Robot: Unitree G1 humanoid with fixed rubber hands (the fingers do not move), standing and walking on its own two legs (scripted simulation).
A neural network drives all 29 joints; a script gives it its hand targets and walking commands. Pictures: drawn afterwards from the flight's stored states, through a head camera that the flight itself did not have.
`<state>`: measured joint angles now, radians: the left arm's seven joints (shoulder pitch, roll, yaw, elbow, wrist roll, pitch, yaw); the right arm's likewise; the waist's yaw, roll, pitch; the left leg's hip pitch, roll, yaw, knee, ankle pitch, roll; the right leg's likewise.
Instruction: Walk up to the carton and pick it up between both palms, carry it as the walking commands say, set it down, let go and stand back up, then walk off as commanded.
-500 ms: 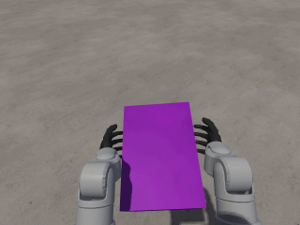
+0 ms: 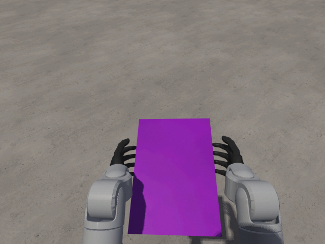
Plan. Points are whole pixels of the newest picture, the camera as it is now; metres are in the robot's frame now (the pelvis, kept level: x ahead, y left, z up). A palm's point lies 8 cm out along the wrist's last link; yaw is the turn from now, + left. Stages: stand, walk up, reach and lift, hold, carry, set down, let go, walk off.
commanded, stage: carry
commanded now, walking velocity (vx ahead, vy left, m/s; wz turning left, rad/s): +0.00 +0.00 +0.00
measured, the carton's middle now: (174, 180) +0.31 +0.00 +0.01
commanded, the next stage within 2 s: none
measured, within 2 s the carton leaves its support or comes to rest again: neither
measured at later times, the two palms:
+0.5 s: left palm (126, 135) +0.39 +0.12 +0.10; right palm (224, 130) +0.39 -0.13 +0.11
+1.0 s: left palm (136, 119) +0.44 +0.10 +0.10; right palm (227, 114) +0.44 -0.15 +0.12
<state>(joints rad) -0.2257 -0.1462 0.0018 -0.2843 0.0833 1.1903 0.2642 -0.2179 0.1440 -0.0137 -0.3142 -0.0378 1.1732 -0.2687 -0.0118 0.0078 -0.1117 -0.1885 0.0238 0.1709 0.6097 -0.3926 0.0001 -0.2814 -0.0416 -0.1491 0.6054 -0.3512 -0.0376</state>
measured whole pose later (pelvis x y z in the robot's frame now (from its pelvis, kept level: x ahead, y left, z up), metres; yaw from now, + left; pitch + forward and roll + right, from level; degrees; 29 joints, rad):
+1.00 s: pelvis +0.16 -0.02 -0.01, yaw -1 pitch +4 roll +2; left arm -0.25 -0.15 0.01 -0.29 0.08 1.23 0.27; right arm -0.27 0.16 -0.02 -0.30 -0.06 1.22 -0.29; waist 0.00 -0.05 -0.12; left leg -0.40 0.01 0.09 0.82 -0.45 0.04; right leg -0.11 -0.01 -0.15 0.52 -0.48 -0.06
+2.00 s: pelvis +0.19 -0.03 -0.01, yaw -2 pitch +3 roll +1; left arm -0.29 -0.16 0.04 -0.27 0.10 1.24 0.26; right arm -0.32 0.17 -0.03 -0.28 -0.08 1.23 -0.29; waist -0.02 -0.04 -0.10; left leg -0.33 0.03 0.10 0.60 -0.31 0.00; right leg -0.13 0.03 -0.09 0.58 -0.45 -0.06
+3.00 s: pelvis +0.12 +0.02 +0.00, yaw -1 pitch +0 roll +0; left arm -0.32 -0.17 0.04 -0.17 0.13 1.24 0.27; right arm -0.36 0.18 -0.08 -0.15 -0.11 1.21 -0.27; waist 0.00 -0.01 -0.10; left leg -0.35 -0.02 0.10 0.49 -0.14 0.07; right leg -0.16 -0.02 -0.11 0.53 -0.36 -0.02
